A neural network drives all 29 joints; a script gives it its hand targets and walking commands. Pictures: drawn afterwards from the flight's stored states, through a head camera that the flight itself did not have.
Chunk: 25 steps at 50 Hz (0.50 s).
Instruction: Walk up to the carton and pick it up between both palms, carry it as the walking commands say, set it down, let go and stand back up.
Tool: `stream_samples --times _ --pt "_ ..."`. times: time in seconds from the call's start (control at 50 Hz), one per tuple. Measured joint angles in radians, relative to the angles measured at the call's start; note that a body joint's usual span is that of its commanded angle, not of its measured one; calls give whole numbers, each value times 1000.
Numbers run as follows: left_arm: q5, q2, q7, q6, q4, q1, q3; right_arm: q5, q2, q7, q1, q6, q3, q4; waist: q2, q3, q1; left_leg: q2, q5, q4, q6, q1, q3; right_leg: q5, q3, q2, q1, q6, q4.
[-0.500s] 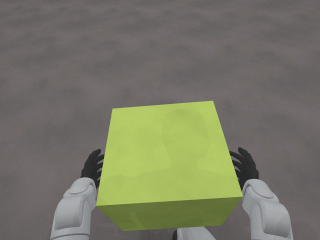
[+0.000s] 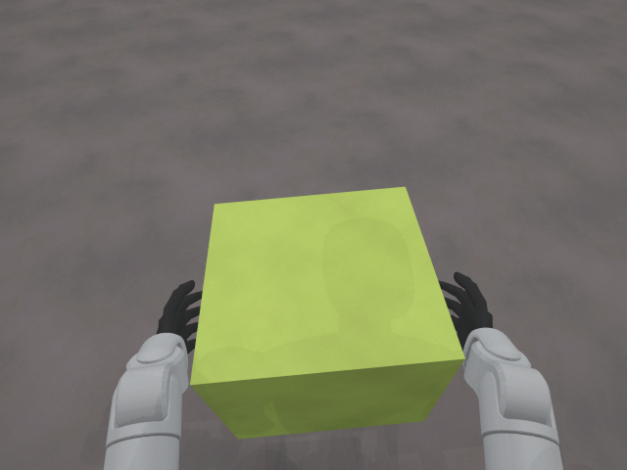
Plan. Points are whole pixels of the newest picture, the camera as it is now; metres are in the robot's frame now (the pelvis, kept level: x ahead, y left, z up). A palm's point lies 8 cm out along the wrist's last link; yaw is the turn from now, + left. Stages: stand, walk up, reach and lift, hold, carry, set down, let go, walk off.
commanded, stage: carry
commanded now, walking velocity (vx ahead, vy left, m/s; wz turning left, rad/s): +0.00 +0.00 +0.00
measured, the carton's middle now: (320, 314) +0.35 -0.01 -0.05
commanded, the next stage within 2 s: none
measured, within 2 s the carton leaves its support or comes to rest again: neither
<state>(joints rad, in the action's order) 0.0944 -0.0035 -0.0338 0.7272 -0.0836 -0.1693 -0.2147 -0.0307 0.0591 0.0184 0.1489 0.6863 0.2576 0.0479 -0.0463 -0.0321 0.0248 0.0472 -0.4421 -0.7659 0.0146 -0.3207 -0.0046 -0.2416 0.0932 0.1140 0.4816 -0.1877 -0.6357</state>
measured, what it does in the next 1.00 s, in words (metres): walks backwards: left foot, then right foot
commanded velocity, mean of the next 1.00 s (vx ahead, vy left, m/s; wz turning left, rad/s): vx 0.00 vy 0.00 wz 0.00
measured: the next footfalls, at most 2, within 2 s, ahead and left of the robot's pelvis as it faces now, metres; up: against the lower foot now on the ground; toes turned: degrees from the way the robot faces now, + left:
left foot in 0.26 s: -0.10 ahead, +0.10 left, +0.00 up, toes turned +0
right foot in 0.72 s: -0.09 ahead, -0.16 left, +0.00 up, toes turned +3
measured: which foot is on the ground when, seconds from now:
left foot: up 0.00-0.24, down 0.26-1.00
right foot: down 0.00-0.54, up 0.56-0.70, down 0.72-1.00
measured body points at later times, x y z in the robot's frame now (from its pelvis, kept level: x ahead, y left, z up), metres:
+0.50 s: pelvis -0.09 -0.01 +0.00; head -0.12 -0.02 +0.45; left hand +0.20 +0.18 +0.04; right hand +0.18 -0.20 +0.03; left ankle -0.08 +0.13 -0.71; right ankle +0.04 -0.01 -0.71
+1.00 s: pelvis -0.17 -0.03 +0.00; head -0.16 -0.04 +0.45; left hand +0.15 +0.13 +0.03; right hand +0.11 -0.25 +0.04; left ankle -0.14 +0.10 -0.72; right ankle -0.13 -0.15 -0.72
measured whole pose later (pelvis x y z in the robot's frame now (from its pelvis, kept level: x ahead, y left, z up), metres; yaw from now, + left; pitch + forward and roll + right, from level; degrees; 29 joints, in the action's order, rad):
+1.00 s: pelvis -0.17 -0.03 +0.00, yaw -2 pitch +1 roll +1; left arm 0.10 -0.01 -0.04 0.81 -0.10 -0.21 -0.21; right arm -0.06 0.03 0.01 0.18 0.81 0.24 0.01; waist -0.01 -0.02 0.07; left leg -0.03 -0.32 -0.67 -0.03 -0.37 0.05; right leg -0.30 -0.01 -0.02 0.43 0.00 -0.72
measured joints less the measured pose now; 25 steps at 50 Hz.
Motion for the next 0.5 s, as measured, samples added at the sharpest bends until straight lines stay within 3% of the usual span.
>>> stream_samples --times 0.14,0.22,0.26,0.28,0.32,0.34,0.38,0.46,0.5 --pt "-4 0 2 27 1 7 2 0 1 -5 -12 24 -3 -5 0 0 0 0 -14 41 0 0 0 65 0 0 -8 5 67" --pt "-4 0 2 28 3 -2 2 0 1 -7 -12 25 -3 -15 3 0 0 0 -14 94 2 1 0 112 3 0 -7 36 109" --pt "-4 0 2 32 2 -7 0 0 1 -8 -12 25 -3 -15 4 0 0 0 -8 132 12 6 0 129 5 0 -1 87 120" --pt "-5 0 2 36 2 -6 -1 0 2 -8 -13 28 -3 -15 3 1 0 -1 15 140 15 6 0 134 4 -2 -1 134 121" --pt "-7 0 1 44 5 0 -2 0 5 -9 -22 35 -3 -18 8 1 0 -9 80 145 30 8 -1 109 7 -4 6 272 95" --pt "-11 0 1 47 8 8 -1 0 9 -10 -32 38 -3 -26 12 -3 1 -11 106 140 29 9 1 33 3 -10 19 302 41" --pt "-14 0 -1 53 9 29 0 0 19 -12 -57 43 -3 -30 14 -25 -4 -10 103 130 1 9 8 -31 2 -30 23 276 0" --pt "-13 0 -6 72 8 29 -8 -5 25 -16 -57 62 -3 -30 4 -37 -9 0 98 116 -19 9 31 126 4 -44 8 140 44" --pt "-10 0 -6 77 6 19 -8 -6 22 -16 -54 62 -3 -30 4 -37 -9 0 90 113 -12 8 33 130 4 -44 0 114 57"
